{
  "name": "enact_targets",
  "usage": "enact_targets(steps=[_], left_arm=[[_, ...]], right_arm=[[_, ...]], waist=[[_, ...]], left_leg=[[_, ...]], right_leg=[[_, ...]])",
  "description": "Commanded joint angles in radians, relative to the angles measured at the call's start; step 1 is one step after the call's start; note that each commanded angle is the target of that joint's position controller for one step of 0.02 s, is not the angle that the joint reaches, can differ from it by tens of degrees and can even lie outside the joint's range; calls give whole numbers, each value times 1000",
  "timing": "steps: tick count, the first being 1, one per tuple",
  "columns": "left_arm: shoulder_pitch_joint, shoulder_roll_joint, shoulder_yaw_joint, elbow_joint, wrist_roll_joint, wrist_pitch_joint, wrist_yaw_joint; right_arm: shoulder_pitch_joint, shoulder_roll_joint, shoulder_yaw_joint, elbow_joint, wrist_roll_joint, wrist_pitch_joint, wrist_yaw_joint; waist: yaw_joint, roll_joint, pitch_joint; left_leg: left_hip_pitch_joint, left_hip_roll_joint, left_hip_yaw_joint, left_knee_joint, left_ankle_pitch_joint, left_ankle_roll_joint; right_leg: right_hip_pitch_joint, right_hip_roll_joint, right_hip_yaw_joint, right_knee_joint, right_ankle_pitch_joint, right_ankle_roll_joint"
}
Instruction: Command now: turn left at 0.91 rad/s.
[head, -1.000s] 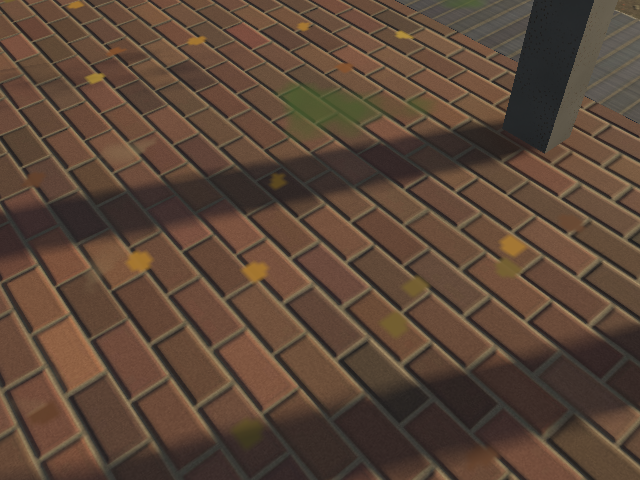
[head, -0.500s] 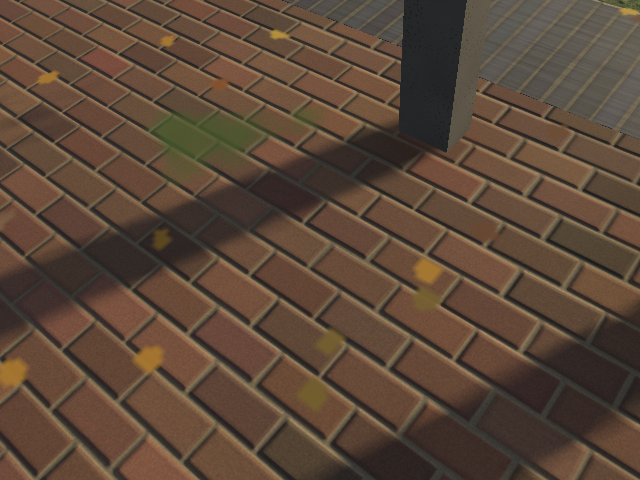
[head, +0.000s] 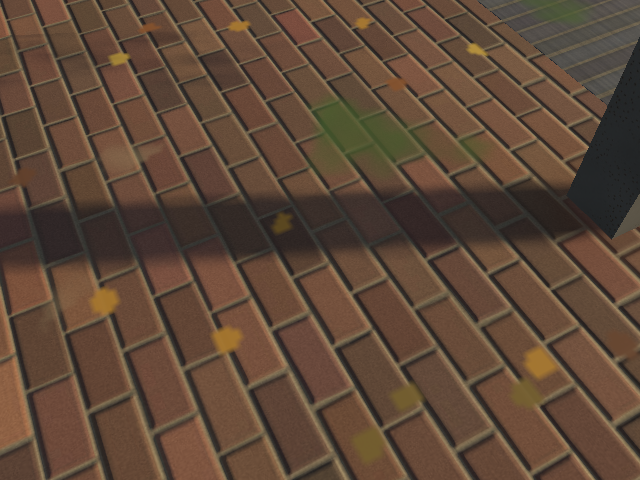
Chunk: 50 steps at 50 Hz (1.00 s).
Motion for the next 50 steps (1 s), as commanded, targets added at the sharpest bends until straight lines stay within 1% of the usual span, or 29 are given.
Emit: enact_targets(steps=[1, 2, 3, 4, 5, 7, 11, 15, 18, 21, 22, 23, 24, 25, 26, 27, 28, 32, 35, 37, 39, 40, 42, 44, 46, 47, 48, 49, 50], left_arm=[[18, 220, 67, -60, 63, -3, 11], [-41, 160, 55, -89, 58, -5, 19], [-82, 112, 44, -97, 40, -1, 29], [-95, 103, 40, -101, 23, 3, 39], [-91, 105, 37, -96, 15, 7, 46], [-34, 119, 39, -77, 22, 11, 55], [49, 165, 57, -50, 27, 20, 49], [17, 205, 76, -46, 18, 19, 26], [7, 219, 88, -37, -2, 11, 5], [7, 201, 91, -18, -28, 6, -6], [65, 159, 83, 9, -24, 5, -12], [55, 102, 65, -35, 24, 3, -14], [-35, 100, 57, -96, 42, -2, -2], [-99, 150, 68, -102, 25, -1, 8], [-97, 152, 69, -99, 8, -2, 15], [-61, 160, 72, -72, 14, 1, 25], [-33, 167, 75, -61, 21, 4, 28], [40, 116, 50, -15, 5, 14, 13], [40, 64, 20, -4, 1, 23, -5], [28, 97, 24, -16, -10, 29, -12], [21, 147, 33, -38, -31, 29, -15], [7, 160, 36, -51, -42, 24, -18], [0, 140, 30, -56, -48, 8, -24], [52, 107, 22, -39, -47, -11, -32], [192, 88, 25, 22, -47, -22, -36], [323, 98, 36, 84, -41, -26, -34], [495, 157, 62, 139, -33, -34, -29], [547, 300, 83, 117, 61, -30, -47], [436, 247, 74, 65, 60, -17, -46]], right_arm=[[77, -67, -14, -100, -16, -28, 18], [85, -137, -30, -75, -10, -34, 24], [84, -161, -38, -46, -4, -28, 24], [92, -140, -35, -27, -9, -18, 21], [93, -114, -26, -30, -9, -12, 23], [28, -76, -6, -63, 0, -12, 29], [-55, -55, 9, -110, -1, -15, 39], [-58, -48, 12, -115, -4, -5, 52], [-53, -57, 4, -113, -2, 15, 61], [7, -66, -16, -90, 1, 32, 66], [86, -117, -40, -62, -1, 30, 52], [150, -265, -78, -71, 0, 19, 33], [93, -288, -69, -108, -46, -17, 43], [85, -224, -55, -101, -49, -42, 53], [47, -189, -41, -84, -34, -54, 44], [-7, -147, -28, -88, -15, -52, 33], [-54, -124, -15, -94, -7, -45, 22], [-72, -91, 12, -76, -32, -45, 7], [-80, -17, 46, -34, -50, -53, 13], [-68, -37, 46, -4, -64, -59, 27], [-6, -147, 10, 19, -43, -61, 36], [2, -166, 4, 28, -31, -67, 38], [20, -147, 7, 48, -15, -89, 35], [4, -129, 6, 54, -1, -110, 34], [-94, -111, 7, 34, 4, -115, 39], [-153, -80, 14, 16, -3, -116, 39], [-204, -14, 31, -13, -21, -125, 37], [-225, 41, 60, -73, -113, -121, 55], [-241, 17, 58, -72, -131, -129, 64]], waist=[[-43, -293, -158], [-46, -240, -126], [-38, -161, -95], [-34, -125, -86], [-24, -115, -72], [17, -118, -63], [77, -157, -103], [67, -177, -116], [54, -193, -121], [3, -164, -141], [-21, -56, -156], [-11, 272, -143], [-24, 307, -227], [-59, 183, -219], [-23, 157, -172], [7, 96, -159], [29, 98, -156], [39, 98, -203], [21, 124, -189], [1, 144, -136], [-42, 165, -78], [-47, 178, -23], [-44, 153, 48], [-12, 112, 49], [76, 58, 11], [134, 0, -9], [194, -167, -44], [209, -466, -42], [177, -296, 13]], left_leg=[[-239, 25, 93, 399, -391, -18], [-251, 101, 125, 532, -315, -42], [-245, 127, 145, 582, -232, -58], [-250, 133, 163, 643, -175, -71], [-268, 145, 185, 685, -142, -83], [-292, 181, 246, 641, -99, -98], [-296, 237, 266, 487, -112, -115], [-153, 249, 317, 325, -113, -90], [-43, 230, 361, 187, -117, -53], [143, 185, 393, -66, 2, 19], [321, 181, 323, -169, 156, 69], [544, 429, -57, -169, 654, 186], [495, 550, -292, -187, 643, 375], [480, 503, -205, -218, 546, 359], [438, 454, -118, -220, 492, 302], [412, 415, -59, -204, 469, 253], [357, 396, -16, -196, 516, 235], [310, 357, 80, -184, 571, 223], [242, 347, 135, -199, 447, 210], [186, 367, 125, -220, 330, 222], [177, 401, 42, -317, -269, 231], [173, 433, -26, -360, -473, 227], [245, 489, -96, -391, -539, 227], [287, 506, -59, -389, -457, 208], [175, 436, 95, -325, -395, 159], [71, 363, 203, -198, -364, 124], [-105, 255, 356, 155, -224, 63], [-506, 54, 395, 480, -357, 15], [-664, 119, 250, 591, -301, 15]], right_leg=[[242, -447, 487, -261, -12, -275], [210, -434, 412, -254, -37, -288], [178, -354, 260, -226, -59, -243], [182, -292, 169, -206, -35, -213], [183, -277, 109, -201, 30, -214], [220, -268, 19, -207, 126, -233], [356, -331, -34, -202, 203, -274], [316, -360, -140, -197, 250, -261], [305, -379, -208, -155, 290, -229], [267, -370, -295, -7, 243, -137], [141, -308, -356, 149, 129, -65], [-224, -177, -413, 492, -422, 34], [-389, -76, -193, 678, -550, 65], [-401, -88, -116, 744, -486, 48], [-404, -98, -100, 724, -389, 26], [-391, -117, -96, 687, -316, 24], [-340, -113, -103, 658, -265, 30], [-180, -92, -141, 522, -170, 53], [-14, -130, -149, 320, -126, 44], [52, -120, -169, 266, -136, 28], [-10, -81, -221, 279, -220, -15], [-70, -90, -211, 275, -265, -44], [-182, -120, -187, 262, -329, -96], [-165, -146, -185, 208, -330, -146], [70, -111, -259, 68, -225, -176], [239, -61, -291, 20, -195, -181], [440, -125, -110, -45, -293, -225], [613, -347, 560, -300, -583, -343], [615, -397, 665, -372, -629, -387]])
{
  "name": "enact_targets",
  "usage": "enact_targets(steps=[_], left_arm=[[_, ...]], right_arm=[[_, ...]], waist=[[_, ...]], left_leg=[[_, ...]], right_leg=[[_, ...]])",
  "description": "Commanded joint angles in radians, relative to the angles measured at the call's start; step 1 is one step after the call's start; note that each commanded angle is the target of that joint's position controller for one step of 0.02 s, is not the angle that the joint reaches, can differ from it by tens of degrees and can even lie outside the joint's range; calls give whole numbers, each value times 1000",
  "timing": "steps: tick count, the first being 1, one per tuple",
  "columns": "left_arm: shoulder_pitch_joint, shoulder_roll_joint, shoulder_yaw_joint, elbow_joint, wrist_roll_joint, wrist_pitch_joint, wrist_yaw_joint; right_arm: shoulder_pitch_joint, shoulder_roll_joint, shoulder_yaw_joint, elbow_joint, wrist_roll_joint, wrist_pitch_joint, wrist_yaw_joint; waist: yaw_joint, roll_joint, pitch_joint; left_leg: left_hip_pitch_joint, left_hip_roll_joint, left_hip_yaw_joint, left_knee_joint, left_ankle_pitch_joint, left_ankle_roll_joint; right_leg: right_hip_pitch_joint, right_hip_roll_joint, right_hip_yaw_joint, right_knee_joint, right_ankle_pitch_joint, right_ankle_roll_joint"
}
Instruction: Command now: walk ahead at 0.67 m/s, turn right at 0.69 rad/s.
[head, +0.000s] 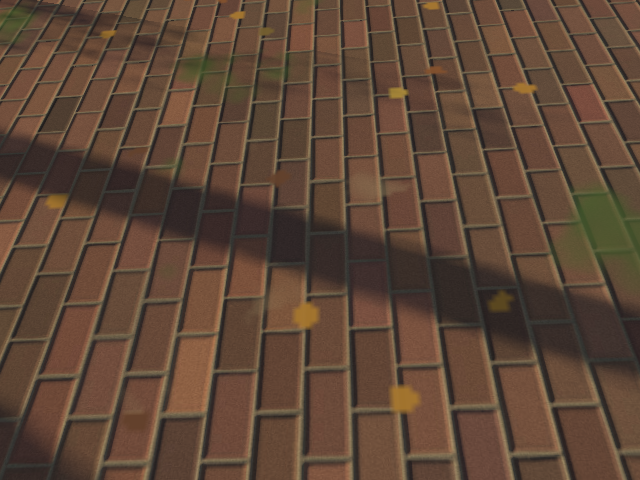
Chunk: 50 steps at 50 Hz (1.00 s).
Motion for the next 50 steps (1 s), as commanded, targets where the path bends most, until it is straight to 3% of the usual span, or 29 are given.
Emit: enact_targets(steps=[1, 2, 3, 9, 12, 14, 15, 16, 17, 18, 19, 20, 21, 25, 29, 32, 33, 34, 35, 37, 38, 39, 40, 41, 42, 43, 44, 46, 50], left_arm=[[152, 191, 52, -35, 39, 6, 3], [149, 176, 50, -30, 32, 4, 8], [153, 169, 45, -20, 17, 0, 12], [165, 159, 43, 23, 4, -22, 19], [178, 177, 50, 41, -2, -27, 26], [112, 198, 54, 34, -7, -33, 29], [85, 229, 61, 30, -7, -37, 27], [49, 254, 68, 26, -3, -40, 21], [19, 200, 53, 11, 3, -52, 16], [74, 2, 7, -36, -17, -58, 20], [59, 43, -5, -64, -25, -46, 17], [0, 95, 7, -51, -1, -28, 14], [-24, 111, 9, -42, 18, -16, 2], [-138, 42, -14, -91, 36, 29, -46], [-254, 34, -35, -150, 36, 31, -56], [-373, 8, -61, -175, 44, 1, -73], [-364, -1, -65, -160, 39, -2, -76], [-334, 14, -50, -185, -41, -34, -58], [-289, 59, -41, -177, -32, -43, -53], [-84, 138, 4, -113, -5, -42, -32], [17, 201, 26, -80, 8, -25, -9], [3, 289, 27, -96, 31, -9, 19], [23, 224, 11, -114, 42, -13, 9], [-40, 204, 14, -125, 29, -11, 3], [-122, 174, 8, -108, -6, -21, -2], [-176, 111, -9, -109, -21, -27, 3], [-191, 102, -11, -106, -11, -33, 4], [-209, 96, -10, -87, 10, -41, -1], [-237, 86, -11, -40, 11, -38, 15]], right_arm=[[-285, -58, 8, -185, -44, -51, 30], [-249, -85, 3, -160, -31, -57, 41], [-224, -89, 3, -146, -38, -54, 47], [-311, -55, 36, -166, -12, -16, 58], [-382, -62, 43, -205, 0, -22, 53], [-280, -91, 33, -184, 5, -29, 37], [-149, -132, 15, -145, 5, -32, 20], [71, -176, -8, -85, 9, -33, -2], [282, -233, -34, -47, -7, -37, -29], [364, -315, -49, -37, -51, -46, -37], [200, -286, -41, -64, -40, -40, -32], [75, -189, -24, -80, -32, -35, -30], [62, -130, -12, -66, -26, -34, -26], [142, -50, 13, 38, -5, -71, -12], [141, -57, 16, 83, -4, -106, 2], [146, -72, 20, 110, 9, -117, 8], [174, -102, 17, 121, 10, -120, 7], [152, -257, -26, 85, 63, -114, -19], [132, -285, -33, 84, 78, -103, -34], [150, -254, -27, 99, 63, -66, -43], [172, -208, -14, 78, 49, -65, -46], [325, -55, 29, 64, -2, -77, -25], [411, -113, 33, 102, 49, -96, -6], [274, -171, 14, 76, 80, -92, -7], [203, -145, 18, 43, 72, -82, -19], [165, -125, 19, 51, 61, -69, -37], [154, -134, 14, 56, 50, -55, -44], [199, -97, 15, 58, 42, -32, -46], [123, -44, 26, 38, 27, -13, -50]], waist=[[95, -204, 125], [69, -111, 116], [48, -83, 109], [45, -139, 156], [62, -187, 151], [-4, -192, 110], [-65, -182, 31], [-178, -132, -92], [-276, -78, -213], [-222, 236, -349], [-139, 283, -285], [-106, 150, -115], [-96, 33, -47], [-61, 49, 99], [-17, -6, 172], [-30, -42, 210], [-41, -34, 155], [-6, 21, 114], [35, 27, 68], [138, 22, -66], [164, -41, -121], [25, -401, -261], [63, -229, -572], [64, -111, -468], [5, -55, -265], [-22, -11, -178], [-37, -8, -107], [-88, -54, -101], [-96, -104, -96]], left_leg=[[-790, -8, -90, 379, 51, -1], [-726, 21, -82, 347, 130, -11], [-660, 31, -73, 294, 160, -25], [-451, -29, 3, -24, 324, -78], [-318, -41, 10, -169, 378, -57], [-103, -65, 7, -243, 382, -29], [88, -95, 15, -232, 317, -13], [344, -95, 22, -231, 271, 0], [615, 48, -108, -218, 78, 17], [783, 373, -603, -416, -481, 69], [604, 424, -966, -645, -634, 95], [458, 392, -808, -616, -549, 103], [357, 353, -619, -584, -367, 109], [168, 272, -261, -661, 9, 87], [142, 242, -29, -724, 343, 98], [30, 165, 164, -744, 809, 76], [72, 161, 179, -731, 942, 80], [172, 189, 147, -629, 1135, 84], [260, 208, 147, -544, 1286, 75], [290, 184, 155, -240, 1285, 28], [115, 126, 154, 35, 975, -14], [-243, -55, 134, 556, -148, -81], [-290, -80, -204, 719, -214, -68], [-262, -22, -199, 672, -148, -59], [-320, 29, -132, 550, -85, -63], [-336, 63, -113, 483, -40, -73], [-251, 70, -107, 450, 1, -79], [-144, 82, -114, 369, 56, -93], [-76, 73, -86, 107, 198, -98]], right_leg=[[456, -326, 778, -468, -294, -254], [421, -281, 661, -444, -204, -227], [379, -236, 594, -458, -150, -202], [203, -103, 416, -494, 189, -174], [184, -137, 444, -490, 390, -157], [145, -140, 429, -422, 636, -113], [117, -124, 404, -284, 860, -87], [53, -72, 359, -30, 947, -58], [-128, 4, 331, 282, 774, -40], [-367, 128, 260, 639, -57, -38], [-455, 97, 226, 767, -23, -50], [-485, 21, 186, 785, 74, -50], [-469, -32, 157, 741, 130, -46], [-471, -116, 150, 660, 166, -13], [-550, -89, 170, 524, 301, 2], [-265, -20, -21, 128, 465, 3], [-179, 22, -52, 103, 508, -2], [-154, 27, -2, 88, 446, 2], [-130, 56, -7, 29, 416, -7], [146, 74, 10, -139, 583, -63], [389, 3, 110, -122, 783, -74], [748, -297, 455, 45, 1493, -230], [841, -434, 689, -14, 1444, -378], [672, -368, 569, -90, 1303, -336], [491, -309, 468, -139, 1150, -281], [369, -270, 429, -190, 1007, -250], [214, -246, 387, -227, 1062, -230], [74, -232, 328, -287, 1042, -231], [-15, -166, 185, -311, 1055, -193]])
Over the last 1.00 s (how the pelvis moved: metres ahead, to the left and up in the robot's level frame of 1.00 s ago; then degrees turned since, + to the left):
0.10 0.01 0.00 24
